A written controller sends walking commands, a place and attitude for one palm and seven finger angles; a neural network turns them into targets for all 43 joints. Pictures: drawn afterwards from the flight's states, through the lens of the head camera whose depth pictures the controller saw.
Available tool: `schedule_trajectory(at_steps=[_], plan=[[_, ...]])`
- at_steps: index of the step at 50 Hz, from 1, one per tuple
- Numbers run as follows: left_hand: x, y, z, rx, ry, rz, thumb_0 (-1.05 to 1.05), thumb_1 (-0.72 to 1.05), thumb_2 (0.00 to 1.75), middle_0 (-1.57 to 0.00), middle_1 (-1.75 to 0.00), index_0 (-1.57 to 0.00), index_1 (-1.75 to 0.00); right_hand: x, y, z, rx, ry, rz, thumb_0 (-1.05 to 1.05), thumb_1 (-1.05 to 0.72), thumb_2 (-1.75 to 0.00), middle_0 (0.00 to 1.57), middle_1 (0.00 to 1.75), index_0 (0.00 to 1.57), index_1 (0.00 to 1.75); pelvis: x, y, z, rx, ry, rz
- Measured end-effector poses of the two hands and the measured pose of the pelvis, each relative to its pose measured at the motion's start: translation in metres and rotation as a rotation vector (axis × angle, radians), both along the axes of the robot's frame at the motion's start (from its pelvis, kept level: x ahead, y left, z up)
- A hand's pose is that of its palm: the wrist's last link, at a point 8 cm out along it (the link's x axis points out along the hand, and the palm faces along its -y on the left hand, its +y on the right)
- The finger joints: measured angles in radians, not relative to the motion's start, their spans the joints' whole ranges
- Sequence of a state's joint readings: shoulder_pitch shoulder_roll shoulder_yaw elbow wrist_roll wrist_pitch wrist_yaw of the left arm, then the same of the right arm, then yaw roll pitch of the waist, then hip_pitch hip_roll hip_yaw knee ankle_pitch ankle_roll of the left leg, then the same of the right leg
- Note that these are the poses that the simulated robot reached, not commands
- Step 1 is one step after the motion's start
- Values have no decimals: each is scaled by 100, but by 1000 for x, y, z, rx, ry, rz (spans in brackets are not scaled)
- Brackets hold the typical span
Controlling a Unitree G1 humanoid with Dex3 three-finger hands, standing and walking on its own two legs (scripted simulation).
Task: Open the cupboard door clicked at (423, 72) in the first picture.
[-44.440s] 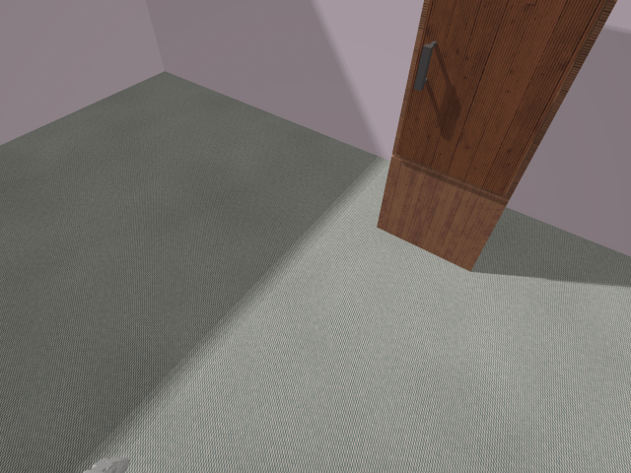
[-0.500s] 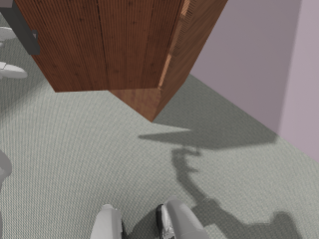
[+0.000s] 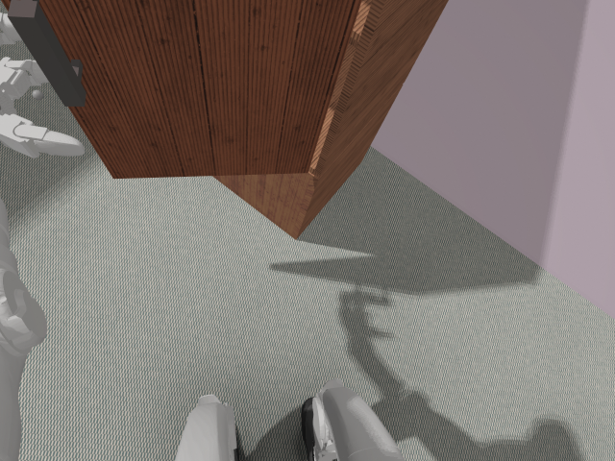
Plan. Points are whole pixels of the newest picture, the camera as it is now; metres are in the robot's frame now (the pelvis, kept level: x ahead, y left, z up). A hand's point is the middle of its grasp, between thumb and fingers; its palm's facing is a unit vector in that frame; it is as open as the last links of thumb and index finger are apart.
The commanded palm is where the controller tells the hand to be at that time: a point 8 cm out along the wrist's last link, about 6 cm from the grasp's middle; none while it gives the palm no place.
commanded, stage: slide the fingers in behind the handle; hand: left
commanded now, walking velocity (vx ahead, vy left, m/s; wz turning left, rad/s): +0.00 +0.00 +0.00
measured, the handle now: (55, 45) +0.59 +0.24 +0.08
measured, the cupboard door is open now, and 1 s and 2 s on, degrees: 44 45 66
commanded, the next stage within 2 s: close the thumb around the handle in 0.50 s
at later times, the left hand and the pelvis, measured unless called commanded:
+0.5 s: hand (60, 88) +0.53 +0.23 +0.08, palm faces +0.01 -1.00 -0.01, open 14.0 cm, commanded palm +0.52 +0.27 +0.07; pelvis +0.00 +0.00 +0.00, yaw +0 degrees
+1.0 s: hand (68, 88) +0.53 +0.22 +0.08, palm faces +0.02 -1.00 -0.01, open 9.5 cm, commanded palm +0.51 +0.26 +0.07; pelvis +0.00 -0.01 +0.00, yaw +0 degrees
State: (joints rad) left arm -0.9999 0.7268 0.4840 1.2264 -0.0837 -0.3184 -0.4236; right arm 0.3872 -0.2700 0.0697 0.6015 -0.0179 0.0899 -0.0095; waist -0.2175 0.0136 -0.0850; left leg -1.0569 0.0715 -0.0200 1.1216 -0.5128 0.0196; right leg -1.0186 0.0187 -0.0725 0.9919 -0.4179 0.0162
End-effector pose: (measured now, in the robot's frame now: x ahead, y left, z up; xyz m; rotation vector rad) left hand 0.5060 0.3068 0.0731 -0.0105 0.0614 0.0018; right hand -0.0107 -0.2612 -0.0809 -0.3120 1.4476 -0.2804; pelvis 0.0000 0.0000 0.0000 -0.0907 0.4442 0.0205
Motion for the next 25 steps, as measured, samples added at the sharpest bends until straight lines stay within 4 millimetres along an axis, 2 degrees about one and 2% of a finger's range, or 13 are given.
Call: schedule_trajectory(at_steps=[11, 20, 25], plan=[[8, -23, 1, -2, 4, -5, -1, -50, 30, -30, -120, -30, -120, -4, 5, -3, 25, -2, -19, 0, -90, -90, 21, 30, 20, 30, 2, 1, 1, 6, 0, -7], [9, -21, 11, 43, -28, 20, -1, -50, 30, -31, -121, -30, -120, -12, 8, -5, 45, 8, -39, 0, -90, -90, 21, 30, 20, 30, 3, -2, 2, 14, -1, -17], [4, -23, 6, 15, 8, 5, -1, -50, 30, -30, -120, -30, -120, -13, 6, -4, 48, 20, -35, 0, -90, -90, 21, 30, 20, 30, 3, -3, 4, 15, -8, -11]])
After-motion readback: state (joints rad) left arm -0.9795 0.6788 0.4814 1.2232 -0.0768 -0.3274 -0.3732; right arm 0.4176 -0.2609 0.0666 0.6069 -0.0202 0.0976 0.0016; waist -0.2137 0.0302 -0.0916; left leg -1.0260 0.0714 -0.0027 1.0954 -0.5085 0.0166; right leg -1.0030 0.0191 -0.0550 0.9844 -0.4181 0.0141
